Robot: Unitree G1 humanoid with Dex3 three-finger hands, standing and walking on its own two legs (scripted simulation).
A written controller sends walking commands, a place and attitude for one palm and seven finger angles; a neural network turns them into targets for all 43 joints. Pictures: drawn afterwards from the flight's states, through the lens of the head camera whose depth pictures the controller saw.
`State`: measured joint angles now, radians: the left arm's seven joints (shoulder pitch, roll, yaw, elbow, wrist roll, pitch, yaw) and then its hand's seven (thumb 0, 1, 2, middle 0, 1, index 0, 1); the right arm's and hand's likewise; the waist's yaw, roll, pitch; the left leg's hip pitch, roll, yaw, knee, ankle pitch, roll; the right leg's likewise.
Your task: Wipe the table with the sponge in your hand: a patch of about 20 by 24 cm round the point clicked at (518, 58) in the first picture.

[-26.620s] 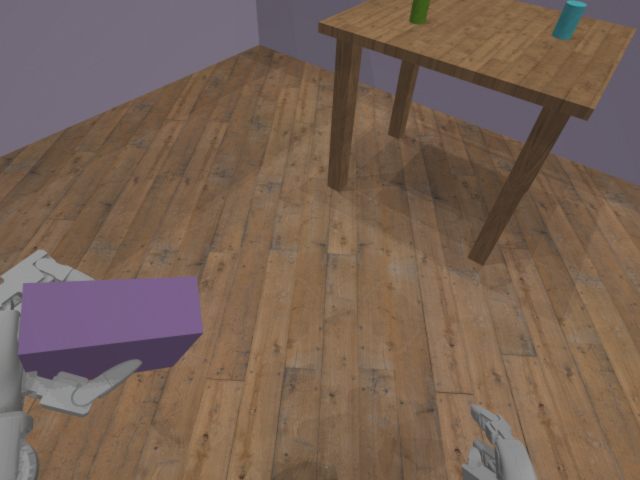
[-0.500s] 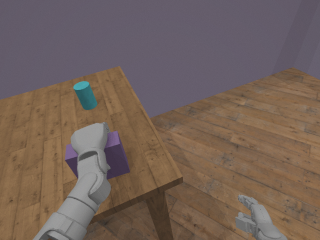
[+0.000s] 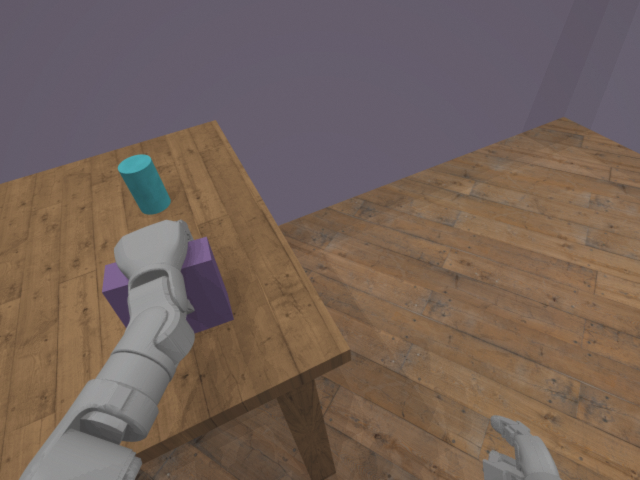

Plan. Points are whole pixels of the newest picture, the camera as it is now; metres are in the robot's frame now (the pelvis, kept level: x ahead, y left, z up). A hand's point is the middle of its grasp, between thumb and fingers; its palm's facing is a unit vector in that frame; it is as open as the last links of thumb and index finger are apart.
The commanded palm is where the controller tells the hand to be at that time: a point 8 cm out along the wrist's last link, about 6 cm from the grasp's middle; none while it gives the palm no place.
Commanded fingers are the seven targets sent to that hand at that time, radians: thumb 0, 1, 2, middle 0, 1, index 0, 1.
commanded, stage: wipe forward along the third lane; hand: left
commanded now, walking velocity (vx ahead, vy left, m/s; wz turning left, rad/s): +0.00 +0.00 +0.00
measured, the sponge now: (178, 304) +0.35 +0.25 +0.02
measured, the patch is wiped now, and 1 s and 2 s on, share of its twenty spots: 0.95 1.00 1.00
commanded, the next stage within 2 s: wipe back along the third lane in 0.68 s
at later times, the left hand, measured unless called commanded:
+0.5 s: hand (163, 251) +0.40 +0.27 +0.08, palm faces -0.06 -0.07 -1.00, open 9.8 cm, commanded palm +0.38 +0.27 +0.11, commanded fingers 0.00 0.10 1.30 -1.20 -1.60 -1.20 -1.60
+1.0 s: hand (158, 240) +0.43 +0.29 +0.08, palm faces +0.00 -0.05 -1.00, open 9.8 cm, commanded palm +0.39 +0.27 +0.11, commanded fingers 0.00 0.10 1.30 -1.20 -1.60 -1.20 -1.60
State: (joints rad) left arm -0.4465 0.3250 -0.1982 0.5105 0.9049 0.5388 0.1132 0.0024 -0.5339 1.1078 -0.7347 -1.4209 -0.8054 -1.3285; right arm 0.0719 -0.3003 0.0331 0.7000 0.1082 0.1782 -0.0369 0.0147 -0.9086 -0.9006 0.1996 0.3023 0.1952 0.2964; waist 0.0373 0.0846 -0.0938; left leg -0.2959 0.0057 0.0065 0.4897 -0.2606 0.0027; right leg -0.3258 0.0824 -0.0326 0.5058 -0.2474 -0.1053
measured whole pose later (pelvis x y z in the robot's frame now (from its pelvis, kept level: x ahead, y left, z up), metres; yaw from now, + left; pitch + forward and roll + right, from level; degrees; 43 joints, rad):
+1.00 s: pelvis +0.02 +0.05 +0.00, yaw +0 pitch +9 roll -1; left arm -0.67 0.32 -0.19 0.81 0.92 0.45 0.22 0.00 -0.53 1.11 -0.73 -1.40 -0.78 -1.37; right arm 0.16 -0.29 0.01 0.74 0.10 0.20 -0.01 0.01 -0.91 -0.90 0.20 0.30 0.20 0.30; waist 0.02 0.08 -0.13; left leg -0.37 -0.03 0.02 0.49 -0.27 0.05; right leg -0.38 0.05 -0.01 0.46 -0.24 -0.04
